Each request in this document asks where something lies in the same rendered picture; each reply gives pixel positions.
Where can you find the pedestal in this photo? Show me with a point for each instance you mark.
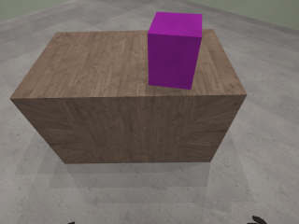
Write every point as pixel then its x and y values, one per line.
pixel 88 96

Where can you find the carton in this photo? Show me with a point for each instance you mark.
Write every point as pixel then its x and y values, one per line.
pixel 174 40

